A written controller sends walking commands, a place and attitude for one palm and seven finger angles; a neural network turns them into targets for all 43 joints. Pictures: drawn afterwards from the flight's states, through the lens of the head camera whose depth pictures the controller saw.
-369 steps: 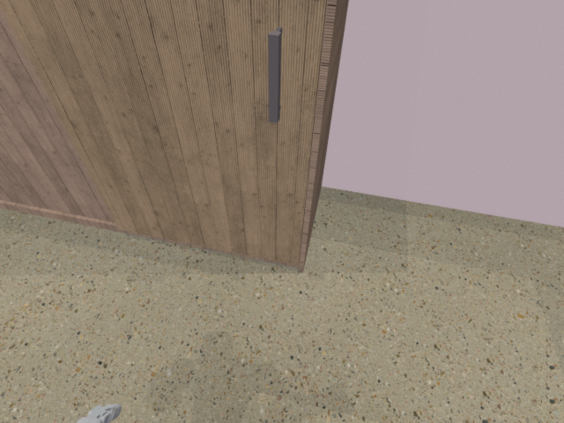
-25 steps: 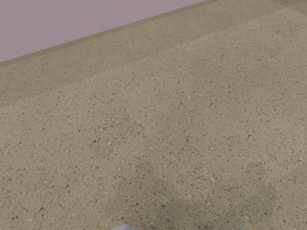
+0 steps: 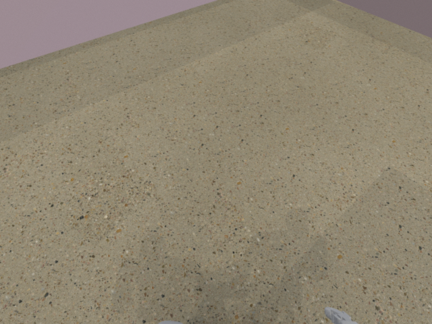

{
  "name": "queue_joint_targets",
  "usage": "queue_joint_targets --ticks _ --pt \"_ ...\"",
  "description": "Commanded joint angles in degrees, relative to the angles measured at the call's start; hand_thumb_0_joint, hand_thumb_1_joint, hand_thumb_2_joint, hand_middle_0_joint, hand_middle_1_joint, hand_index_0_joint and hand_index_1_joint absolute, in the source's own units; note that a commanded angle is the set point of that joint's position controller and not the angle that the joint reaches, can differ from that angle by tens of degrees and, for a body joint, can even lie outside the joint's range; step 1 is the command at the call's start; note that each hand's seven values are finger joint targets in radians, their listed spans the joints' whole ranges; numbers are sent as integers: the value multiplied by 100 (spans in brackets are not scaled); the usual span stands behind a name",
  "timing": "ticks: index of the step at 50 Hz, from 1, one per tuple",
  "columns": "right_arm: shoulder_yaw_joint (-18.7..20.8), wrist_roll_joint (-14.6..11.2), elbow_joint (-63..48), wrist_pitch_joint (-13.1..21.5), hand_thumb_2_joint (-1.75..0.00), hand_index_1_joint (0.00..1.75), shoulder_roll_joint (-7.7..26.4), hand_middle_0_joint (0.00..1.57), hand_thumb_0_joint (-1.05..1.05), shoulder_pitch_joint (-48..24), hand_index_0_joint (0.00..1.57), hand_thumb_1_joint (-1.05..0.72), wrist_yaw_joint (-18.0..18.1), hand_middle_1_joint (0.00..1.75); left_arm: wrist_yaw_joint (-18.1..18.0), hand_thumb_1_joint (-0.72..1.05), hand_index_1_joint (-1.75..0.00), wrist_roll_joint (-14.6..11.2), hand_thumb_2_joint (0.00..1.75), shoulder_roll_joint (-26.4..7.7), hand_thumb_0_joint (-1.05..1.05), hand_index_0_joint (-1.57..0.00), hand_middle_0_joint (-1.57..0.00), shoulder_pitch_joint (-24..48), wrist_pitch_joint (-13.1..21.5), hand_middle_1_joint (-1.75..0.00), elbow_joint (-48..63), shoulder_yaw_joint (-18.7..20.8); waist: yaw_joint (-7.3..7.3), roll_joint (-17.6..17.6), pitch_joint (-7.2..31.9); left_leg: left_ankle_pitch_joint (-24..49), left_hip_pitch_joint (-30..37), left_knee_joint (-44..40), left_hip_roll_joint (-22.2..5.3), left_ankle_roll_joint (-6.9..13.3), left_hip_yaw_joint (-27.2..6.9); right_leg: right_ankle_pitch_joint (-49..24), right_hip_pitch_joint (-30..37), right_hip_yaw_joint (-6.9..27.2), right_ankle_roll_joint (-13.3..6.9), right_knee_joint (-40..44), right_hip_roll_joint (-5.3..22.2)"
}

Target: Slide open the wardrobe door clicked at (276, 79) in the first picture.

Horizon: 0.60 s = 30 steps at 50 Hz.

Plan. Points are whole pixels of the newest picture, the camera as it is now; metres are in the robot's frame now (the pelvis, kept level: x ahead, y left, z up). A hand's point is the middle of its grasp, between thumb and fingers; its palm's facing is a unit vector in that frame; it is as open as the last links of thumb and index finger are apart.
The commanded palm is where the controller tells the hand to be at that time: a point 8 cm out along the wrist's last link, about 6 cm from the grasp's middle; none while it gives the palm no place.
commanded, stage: turn to face it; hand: right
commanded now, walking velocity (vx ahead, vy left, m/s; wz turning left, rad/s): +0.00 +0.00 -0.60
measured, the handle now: out of the picture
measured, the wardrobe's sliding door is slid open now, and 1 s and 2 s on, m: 0.00 0.00 0.00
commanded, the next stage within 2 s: none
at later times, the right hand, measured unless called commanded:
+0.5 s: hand out of the picture -0.06 -0.19 -0.17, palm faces +0.36 +0.90 -0.26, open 7.4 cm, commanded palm none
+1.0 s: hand out of the picture +0.00 -0.27 -0.15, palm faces +0.58 +0.78 -0.23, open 7.4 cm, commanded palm none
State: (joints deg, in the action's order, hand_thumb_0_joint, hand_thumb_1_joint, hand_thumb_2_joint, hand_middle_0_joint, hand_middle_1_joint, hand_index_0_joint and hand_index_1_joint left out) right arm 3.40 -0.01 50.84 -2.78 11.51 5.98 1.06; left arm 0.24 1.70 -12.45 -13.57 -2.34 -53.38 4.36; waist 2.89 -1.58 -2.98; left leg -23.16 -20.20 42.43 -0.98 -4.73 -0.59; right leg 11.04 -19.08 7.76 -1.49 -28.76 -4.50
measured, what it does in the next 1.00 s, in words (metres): steps on the spot, turning right: left foot, then right foot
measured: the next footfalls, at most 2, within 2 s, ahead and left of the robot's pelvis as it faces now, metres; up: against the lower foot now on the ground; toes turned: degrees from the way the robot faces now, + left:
left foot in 0.04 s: +0.03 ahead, +0.13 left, +0.00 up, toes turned -1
right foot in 0.54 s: -0.02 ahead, -0.11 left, +0.00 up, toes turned -28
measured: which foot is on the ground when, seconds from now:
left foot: up 0.00-0.02, down 0.04-0.56, up 0.58-1.00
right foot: down 0.00-0.04, up 0.06-0.52, down 0.54-1.00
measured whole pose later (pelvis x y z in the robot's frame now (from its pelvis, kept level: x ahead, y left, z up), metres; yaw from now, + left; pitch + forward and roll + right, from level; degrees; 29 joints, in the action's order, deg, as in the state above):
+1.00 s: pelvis +0.00 -0.02 +0.01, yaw -37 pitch +1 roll +2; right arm 3.6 0.4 49.5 -3.4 14.4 5.0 1.0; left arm 0.2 1.4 -11.1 -15.1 -1.4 -52.9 3.1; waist 2.6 0.9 -3.8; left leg -22.5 -27.1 56.7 -3.4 -6.7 -0.9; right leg 13.8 -12.6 7.3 -4.0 -26.6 -5.1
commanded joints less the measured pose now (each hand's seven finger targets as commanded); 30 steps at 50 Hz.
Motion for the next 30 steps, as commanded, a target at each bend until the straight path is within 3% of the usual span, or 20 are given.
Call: queue_joint_targets --ticks 1,2,3,4,5,6,7,9,12,16,22,24,25,26,27,28,29,30 --pt "276 72 -282 300 -90 30 1049 20 0 1028 20 -90 120 30 -2 90 -30 -112 90 -799 0 -20 -20 184 63 -30 588 287 -533 354 941 851 2290 -2561 -809 302 -618 189 -1073 1023 -69 -452 680" --pt "361 166 -362 330 -90 30 1575 20 0 978 20 -90 157 30 -3 90 -30 -112 90 -413 0 -20 -20 99 74 -30 728 238 -535 2107 772 758 2423 -2961 -2500 923 -2376 2008 -2110 -269 440 -1979 -151" --pt "295 97 -474 284 -90 30 1537 20 0 787 20 -90 166 30 -7 90 -30 -27 90 -794 0 -20 -20 254 50 -30 740 307 -484 1616 566 959 1354 -2940 -2813 1218 -2279 2241 -1799 -186 392 -3006 155" --pt "232 97 -603 302 -90 30 1222 20 0 294 20 -90 158 30 43 90 -30 -2 90 -786 0 -20 -20 93 -16 -30 609 327 -193 1083 290 551 836 -3007 -2376 1174 -1608 1676 -1655 -84 387 -3576 299" --pt "217 81 -638 330 -90 30 1108 20 0 12 20 -90 142 30 70 90 -30 4 90 -705 0 -20 -20 -1 -78 -30 476 326 -69 1246 171 635 701 -3003 -2065 1004 -1340 1449 -1645 -237 452 -3884 370" --pt "163 67 -661 318 -90 30 970 20 0 -95 20 -90 134 30 103 90 -30 -4 90 -715 0 -20 -20 -45 -115 -30 387 325 5 1136 -51 893 502 -2909 -1824 848 -908 1169 -1588 -328 488 -4094 478" --pt "99 66 -647 358 -90 30 791 20 0 -111 20 -90 108 30 130 90 -30 2 90 -711 0 -20 -20 -95 -122 -30 325 298 36 1152 -170 1485 594 -2759 -1595 824 -392 854 -1591 -473 553 -4204 542" --pt "81 77 -546 390 -90 30 789 20 0 254 20 -90 95 30 151 90 -30 -20 90 -643 0 -20 -20 -50 -136 -30 311 272 -77 1174 -40 2062 954 -2577 -1520 862 13 679 -1652 -603 630 -4250 558" --pt "96 94 -376 391 -90 30 859 20 0 764 20 -90 107 30 153 90 -30 -25 90 -641 0 -20 -20 296 -149 -30 378 231 -305 1070 82 2664 1467 -2435 -1664 950 94 753 -1710 -709 713 -3926 651" --pt "134 141 -233 371 -90 30 990 20 0 1089 20 -90 105 30 148 90 -30 -43 90 -613 0 -20 -20 702 -148 -30 481 162 -468 1196 127 3247 1848 -2293 -1897 1102 239 1141 -1638 -870 720 -3234 739" --pt "216 184 -133 294 -90 30 1275 20 0 1219 20 -90 87 30 156 90 -30 -100 90 -489 0 -20 -20 952 -48 -30 578 25 -590 1450 427 4100 1988 -1760 -2042 1121 678 1363 -731 -1376 532 -1547 656" --pt "250 173 -118 270 -90 30 1336 20 0 1138 20 -90 76 30 136 90 -30 -108 90 -544 0 -20 -20 778 4 -30 566 17 -494 1451 574 4135 1899 -1413 -2055 1011 846 1047 -243 -1519 437 -854 583" --pt "263 144 -110 261 -90 30 1335 20 0 1105 20 -90 63 30 130 90 -30 -93 90 -618 0 -20 -20 597 33 -30 538 40 -380 1351 694 3989 1751 -1071 -1984 851 1029 582 205 -1540 386 -276 538" --pt "254 98 -121 246 -90 30 1300 20 0 1041 20 -90 43 30 137 90 -30 -78 90 -845 0 -20 -20 254 75 -30 473 102 -159 843 876 3621 1221 -247 -1858 610 1172 -261 1105 -1337 288 440 610" --pt "237 48 -304 237 -90 30 1019 20 0 1028 20 -90 11 30 99 90 -30 -40 90 -1493 0 -20 -20 -248 154 -30 416 263 134 -684 1295 1346 -280 1109 -1201 171 1358 -2186 2384 318 -276 665 1885" --pt "96 55 -571 213 -90 30 701 20 0 692 20 -90 7 30 48 90 -30 -113 90 -1959 0 -20 -20 -635 141 -30 305 362 296 -1680 1318 -1651 -1407 2100 -647 -89 901 -4887 2690 1481 -985 559 2918" --pt "113 104 -568 129 -90 30 870 20 0 519 20 -90 47 30 8 90 -30 -125 90 -1800 0 -20 -20 -680 105 -30 183 325 271 -1007 1259 -1483 -1445 2471 -775 0 397 -4771 2524 994 -1169 417 2955" --pt "126 120 -473 94 -90 30 801 20 0 342 20 -90 70 30 -59 90 -30 -101 90 -1570 0 -20 -20 -497 141 -30 192 276 245 -1177 1007 -1108 -1539 2621 -800 -20 270 -4595 2214 875 -1013 481 2570"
